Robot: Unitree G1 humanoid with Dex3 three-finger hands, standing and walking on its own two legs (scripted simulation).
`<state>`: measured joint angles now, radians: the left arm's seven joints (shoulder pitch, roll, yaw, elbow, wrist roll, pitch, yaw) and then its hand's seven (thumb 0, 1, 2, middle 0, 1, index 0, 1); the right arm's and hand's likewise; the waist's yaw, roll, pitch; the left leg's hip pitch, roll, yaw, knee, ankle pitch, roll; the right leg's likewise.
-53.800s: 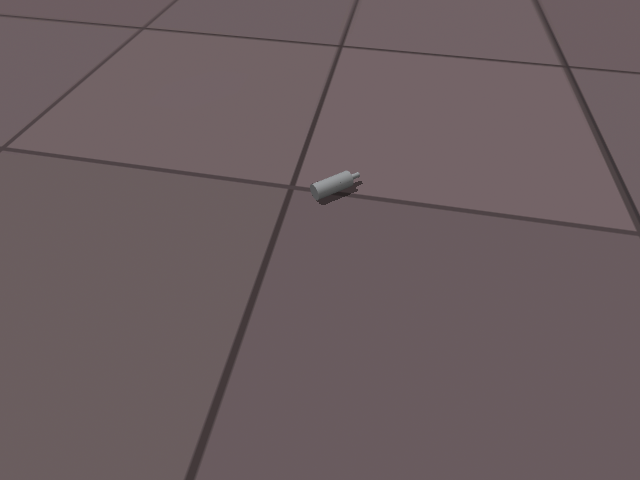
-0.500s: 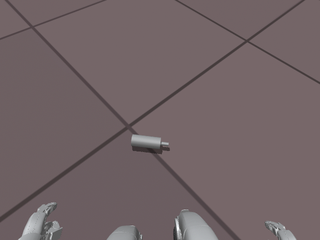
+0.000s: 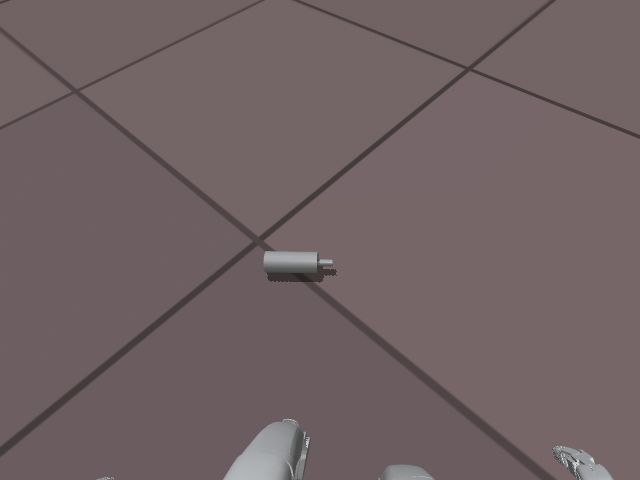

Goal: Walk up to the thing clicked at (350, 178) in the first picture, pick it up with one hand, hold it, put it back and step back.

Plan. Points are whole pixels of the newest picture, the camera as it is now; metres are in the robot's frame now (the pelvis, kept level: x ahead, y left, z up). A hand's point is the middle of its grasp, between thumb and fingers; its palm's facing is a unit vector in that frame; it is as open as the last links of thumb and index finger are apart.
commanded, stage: step back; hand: left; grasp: from above
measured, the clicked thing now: (299, 262) +0.83 +0.14 -0.72
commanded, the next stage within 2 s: stand in 1.74 s
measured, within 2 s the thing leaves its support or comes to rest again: neither
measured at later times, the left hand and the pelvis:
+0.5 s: hand out of the picture -0.09 +0.26 -0.15, palm faces +0.03 -0.92 -0.38, open 7.4 cm; pelvis -0.18 -0.02 +0.00, yaw +1 degrees
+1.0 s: hand out of the picture -0.26 +0.26 -0.14, palm faces +0.11 -0.91 -0.39, open 7.4 cm; pelvis -0.29 -0.03 +0.00, yaw +5 degrees
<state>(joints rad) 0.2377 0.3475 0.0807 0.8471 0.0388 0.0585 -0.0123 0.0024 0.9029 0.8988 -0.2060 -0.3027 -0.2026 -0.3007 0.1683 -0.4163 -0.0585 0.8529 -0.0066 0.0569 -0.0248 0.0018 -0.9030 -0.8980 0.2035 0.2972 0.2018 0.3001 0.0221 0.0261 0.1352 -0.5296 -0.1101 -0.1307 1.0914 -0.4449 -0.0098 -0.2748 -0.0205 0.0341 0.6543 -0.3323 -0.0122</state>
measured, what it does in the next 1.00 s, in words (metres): walks backwards: left foot, then right foot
